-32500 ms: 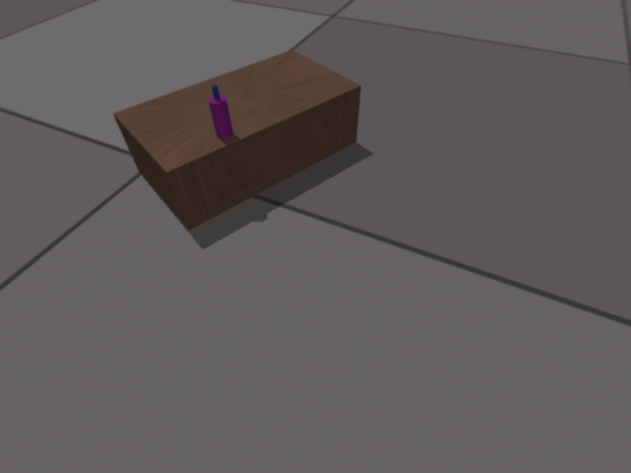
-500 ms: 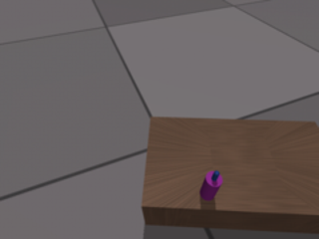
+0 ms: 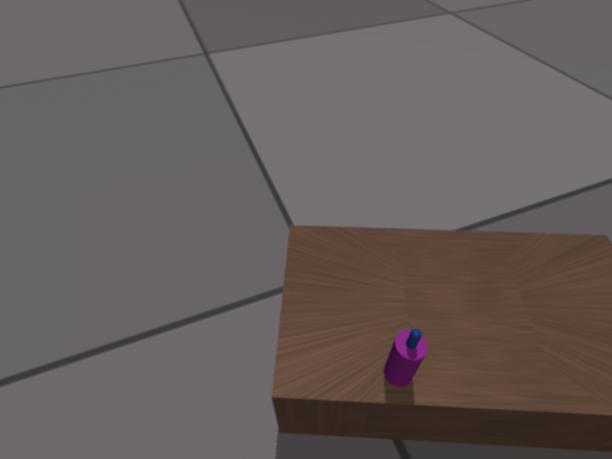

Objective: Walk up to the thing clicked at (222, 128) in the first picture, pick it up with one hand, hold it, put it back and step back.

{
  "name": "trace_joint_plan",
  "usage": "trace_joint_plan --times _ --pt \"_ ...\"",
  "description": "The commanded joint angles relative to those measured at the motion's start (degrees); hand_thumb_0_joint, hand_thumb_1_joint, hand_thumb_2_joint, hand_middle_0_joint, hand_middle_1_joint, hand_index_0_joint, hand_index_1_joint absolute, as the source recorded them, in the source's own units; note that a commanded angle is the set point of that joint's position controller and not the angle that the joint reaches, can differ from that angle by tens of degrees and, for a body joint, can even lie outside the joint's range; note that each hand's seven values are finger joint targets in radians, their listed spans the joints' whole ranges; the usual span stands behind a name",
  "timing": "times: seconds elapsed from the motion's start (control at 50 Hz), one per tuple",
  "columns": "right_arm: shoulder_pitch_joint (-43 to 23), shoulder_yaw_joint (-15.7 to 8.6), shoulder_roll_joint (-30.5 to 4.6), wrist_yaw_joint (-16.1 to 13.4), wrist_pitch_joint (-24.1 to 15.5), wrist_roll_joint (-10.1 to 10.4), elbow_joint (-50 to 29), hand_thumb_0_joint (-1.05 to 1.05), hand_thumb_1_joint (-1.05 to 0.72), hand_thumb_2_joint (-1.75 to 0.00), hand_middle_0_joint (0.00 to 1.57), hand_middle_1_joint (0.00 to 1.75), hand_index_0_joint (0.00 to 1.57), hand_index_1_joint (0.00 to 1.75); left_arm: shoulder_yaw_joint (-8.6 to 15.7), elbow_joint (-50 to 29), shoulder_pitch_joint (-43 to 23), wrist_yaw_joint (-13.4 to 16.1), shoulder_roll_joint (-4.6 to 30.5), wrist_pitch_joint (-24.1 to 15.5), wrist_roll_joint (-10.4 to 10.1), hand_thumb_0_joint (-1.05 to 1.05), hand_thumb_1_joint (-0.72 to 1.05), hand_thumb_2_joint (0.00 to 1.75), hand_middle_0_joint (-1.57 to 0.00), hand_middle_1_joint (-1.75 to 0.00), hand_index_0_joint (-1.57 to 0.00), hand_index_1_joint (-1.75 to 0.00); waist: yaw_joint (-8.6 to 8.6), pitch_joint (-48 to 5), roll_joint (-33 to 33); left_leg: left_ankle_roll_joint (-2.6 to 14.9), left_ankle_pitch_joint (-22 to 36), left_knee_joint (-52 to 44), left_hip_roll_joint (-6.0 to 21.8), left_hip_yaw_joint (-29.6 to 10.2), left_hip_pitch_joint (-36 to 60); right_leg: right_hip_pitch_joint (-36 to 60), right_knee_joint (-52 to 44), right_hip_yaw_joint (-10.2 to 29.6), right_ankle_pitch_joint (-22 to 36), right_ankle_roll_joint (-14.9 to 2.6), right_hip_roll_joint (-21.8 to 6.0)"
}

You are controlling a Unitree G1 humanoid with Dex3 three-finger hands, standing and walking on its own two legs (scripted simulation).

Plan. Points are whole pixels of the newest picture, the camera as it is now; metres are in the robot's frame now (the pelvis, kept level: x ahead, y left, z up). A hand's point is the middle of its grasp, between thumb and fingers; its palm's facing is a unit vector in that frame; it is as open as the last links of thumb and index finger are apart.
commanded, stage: stand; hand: right
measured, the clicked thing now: (406, 354) +0.40 -0.20 -0.34
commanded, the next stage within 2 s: step back in 0.44 s
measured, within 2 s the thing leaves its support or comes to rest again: neither
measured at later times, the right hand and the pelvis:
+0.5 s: hand out of the picture +0.07 -0.26 -0.16, palm faces -0.01 +0.94 -0.34, open 7.4 cm; pelvis -0.01 +0.00 +0.00, yaw +0 degrees
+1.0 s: hand out of the picture -0.03 -0.23 -0.16, palm faces -0.09 +0.90 -0.43, open 7.4 cm; pelvis -0.10 +0.04 -0.03, yaw +2 degrees
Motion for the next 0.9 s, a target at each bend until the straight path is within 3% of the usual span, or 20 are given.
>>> trace_joint_plan --times 0.0,0.16,0.24,0.4,0.42,0.46,0.52,0.58,0.6,0.64,0.66,0.68,0.7,0.72,0.74,0.78,0.82,0.84,0.86,0.88 --pt "-2.1 -2.5 -12.1 -0.8 -1.3 -0.3 -3.5 0.0 -0.9 -0.9 0.2 0.3 0.2 0.3 2.6 -3.3 -2.5 0.8 12.0 -1.6 -0.1 0.0 0.9 0.9 -0.2 -0.3 -0.2 -0.3 -0.49 -2.8 0.2 2.22 5.9 -2.4 5.6 -3.8 -0.1 -0.5 -3.4 5.1 6.3 -1.93 -6.3" --pt "-1.9 -2.5 -12.0 -0.8 -1.3 -0.2 -3.6 0.0 -0.9 -0.9 0.2 0.3 0.2 0.3 2.6 -3.3 -2.5 0.9 12.4 -1.7 -0.2 0.0 0.9 0.9 -0.2 -0.3 -0.2 -0.3 -0.47 -4.2 0.1 2.3 9.6 -1.9 6.0 -3.9 0.7 1.0 -2.3 4.8 10.0 -1.97 -6.4" --pt "-1.7 -2.5 -12.0 -0.8 -1.2 -0.3 -3.4 0.0 -0.9 -0.9 0.2 0.3 0.2 0.3 2.6 -3.1 -2.2 0.8 12.2 -1.4 -0.2 0.0 0.9 0.9 -0.2 -0.3 -0.2 -0.3 -0.34 -2.1 -0.2 2.17 5.8 -2.9 5.8 -4.1 -0.5 -0.6 -3.3 4.8 5.0 -2.03 -6.0" --pt "-1.6 -2.5 -12.0 -0.7 -1.4 -0.1 -3.3 0.0 -0.9 -0.9 0.2 0.3 0.2 0.3 2.6 -3.1 -2.2 0.7 12.3 -1.4 -0.1 0.0 0.9 0.9 -0.2 -0.3 -0.2 -0.3 -0.34 -1.4 0.2 2.18 3.8 -3.6 5.6 -4.4 -1.6 -0.4 -3.5 4.8 3.9 -1.99 -6.0" --pt "-3.3 -3.7 -15.1 -0.3 -0.4 0.4 -4.4 0.0 -0.9 -0.9 0.2 0.3 0.2 0.3 5.4 -4.3 -2.7 1.0 15.9 -0.8 -1.1 0.0 0.9 0.9 -0.2 -0.3 -0.2 -0.3 0.25 3.7 -0.4 3.8 14.1 2.7 5.2 -5.4 -5.1 -4.5 1.7 5.3 13.4 -2.64 -5.3" --pt "-1.8 -4.1 -14.7 -0.3 0.1 1.2 -5.7 0.0 -0.9 -0.9 0.2 0.3 0.2 0.3 5.6 -5.6 -1.3 1.3 14.9 -0.4 -1.4 0.0 0.9 0.9 -0.2 -0.3 -0.2 -0.3 -0.21 -1.8 0.8 5.01 19.7 5.7 5.7 -4.7 -3.6 -2.8 5.3 4.3 16.6 -3.7 -4.8" --pt "-1.8 -5.2 -15.7 -0.1 0.7 1.0 -8.1 0.0 -0.9 -0.9 0.2 0.3 0.2 0.3 5.6 -8.2 -2.5 1.2 13.5 0.3 -1.1 0.0 0.9 0.9 -0.2 -0.3 -0.2 -0.3 -0.92 -6.7 2.3 7.67 19.1 7.3 7.1 -6.1 -4.7 -2.5 11.2 3.5 12.5 -4.49 -3.3" --pt "-2.8 -5.8 -15.8 -0.1 1.6 0.9 -10.2 0.0 -0.9 -0.9 0.2 0.3 0.2 0.3 5.7 -9.6 -2.1 1.1 13.2 1.0 -0.8 0.0 0.9 0.9 -0.2 -0.3 -0.2 -0.3 -0.47 -5.8 4.0 9.06 12.5 8.7 7.3 -7.6 -8.6 -5.2 14.1 4.2 6.4 -5.48 -3.0" --pt "-3.2 -5.8 -15.6 -0.1 1.9 0.9 -10.8 0.0 -0.9 -0.9 0.2 0.3 0.2 0.3 5.8 -9.9 -1.3 1.0 13.3 1.1 -0.6 0.0 0.9 0.9 -0.2 -0.3 -0.2 -0.3 0.01 -6.0 3.6 9.14 9.8 10.5 7.0 -7.8 -9.4 -5.7 13.8 5.0 5.0 -6.28 -3.8" --pt "-2.9 -5.9 -14.7 -0.1 2.3 0.9 -12.1 0.0 -0.9 -0.9 0.2 0.3 0.2 0.3 6.5 -10.9 -1.4 0.9 15.6 1.2 -0.2 0.0 0.9 0.9 -0.2 -0.3 -0.2 -0.3 0.12 -5.9 -1.7 7.56 1.6 18.5 2.2 -4.9 -11.3 -8.0 9.7 10.3 5.5 -9.78 -8.2" --pt "-1.9 -5.7 -13.5 0.0 2.5 0.9 -12.2 0.0 -0.9 -0.9 0.2 0.3 0.2 0.3 7.0 -11.7 -2.6 0.8 17.4 1.2 0.0 0.0 0.9 0.9 -0.2 -0.3 -0.2 -0.3 0.17 -5.2 -6.3 5.23 -5.7 26.2 -2.4 -1.7 -12.2 -9.8 4.6 15.6 7.7 -12.82 -13.7" --pt "-1.0 -5.6 -12.7 0.1 2.8 0.8 -12.6 0.0 -0.9 -0.9 0.2 0.3 0.2 0.3 7.5 -13.0 -4.3 0.9 19.2 0.9 0.6 0.0 0.9 0.9 -0.2 -0.3 -0.2 -0.3 0.45 -4.8 -12.1 3.77 -18.4 36.4 -6.2 -0.4 -13.4 -11.5 0.7 21.2 11.0 -16.97 -20.1" --pt "1.0 -5.7 -13.1 0.1 3.2 0.5 -13.3 0.0 -0.9 -0.9 0.2 0.3 0.2 0.3 7.8 -14.5 -5.8 1.1 20.4 0.7 1.3 0.0 0.9 0.9 -0.2 -0.3 -0.2 -0.3 0.03 -4.4 -12.8 3.77 -22.9 44.0 -4.6 -4.6 -13.9 -14.9 0.5 23.3 12.0 -19.03 -22.9" --pt "2.5 -6.0 -13.9 0.2 3.5 0.9 -13.1 0.0 -0.9 -0.9 0.2 0.3 0.2 0.3 7.8 -15.4 -8.2 1.4 19.2 0.7 1.3 0.0 0.9 0.9 -0.2 -0.3 -0.2 -0.3 -1.27 -3.6 -10.0 3.93 -21.6 46.9 -3.3 -7.3 -13.0 -16.8 2.2 19.1 11.6 -18.2 -21.0" --pt "5.1 -6.4 -14.0 0.2 3.3 1.4 -13.2 0.0 -0.9 -0.9 0.2 0.3 0.2 0.3 7.5 -16.3 -10.2 1.6 18.1 0.8 1.4 0.0 0.9 0.9 -0.2 -0.3 -0.2 -0.3 -2.64 -4.3 -9.8 4.02 -20.3 45.4 -2.9 -7.5 -13.9 -14.7 4.7 15.8 12.6 -16.25 -18.3" --pt "6.1 -6.0 -13.8 0.0 2.8 1.2 -13.5 0.0 -0.9 -0.9 0.2 0.3 0.2 0.3 7.4 -16.9 -9.1 1.8 17.1 1.0 1.9 0.0 0.9 0.9 -0.2 -0.3 -0.2 -0.3 -1.59 -5.5 -10.9 3.45 -19.2 37.2 -2.2 -4.2 -15.0 -10.2 8.2 12.7 13.9 -13.25 -15.5" --pt "7.4 -5.8 -13.3 0.0 2.2 0.2 -13.3 0.0 -0.9 -0.9 0.2 0.3 0.2 0.3 7.3 -17.5 -7.4 1.9 16.9 1.3 1.6 0.0 0.9 0.9 -0.2 -0.3 -0.2 -0.3 -0.55 -6.8 -11.7 2.93 -18.1 24.5 -1.5 -2.4 -15.5 -4.4 11.6 12.6 15.2 -11.94 -14.9" --pt "8.1 -6.0 -13.0 -0.1 1.9 -0.3 -13.2 0.0 -0.9 -0.9 0.2 0.3 0.2 0.3 7.3 -18.0 -6.8 1.8 16.9 1.7 1.1 0.0 0.9 0.9 -0.2 -0.3 -0.2 -0.3 -0.87 -7.1 -10.5 2.99 -13.4 16.3 -1.8 -1.2 -12.9 -4.0 14.6 11.8 15.9 -11.06 -14.0" --pt "9.0 -6.1 -12.4 -0.3 1.3 -0.8 -12.7 0.0 -0.9 -0.9 0.2 0.3 0.2 0.3 7.1 -18.0 -6.1 1.5 16.7 2.3 0.3 0.0 0.9 0.9 -0.2 -0.3 -0.2 -0.3 -1.57 -6.9 -8.1 2.66 -4.1 6.5 -3.0 1.6 -9.8 -4.4 18.2 9.4 15.5 -9.66 -11.7" --pt "7.6 -7.0 -15.4 -0.7 0.9 -2.4 -13.8 0.0 -0.9 -0.9 0.2 0.3 0.2 0.3 6.5 -18.6 -3.6 1.4 13.8 2.9 -0.3 0.0 0.9 0.9 -0.2 -0.3 -0.2 -0.3 -0.54 -6.1 -0.3 3.6 6.3 2.4 3.6 -8.6 -5.9 -12.0 25.6 6.9 6.5 -6.16 -6.3"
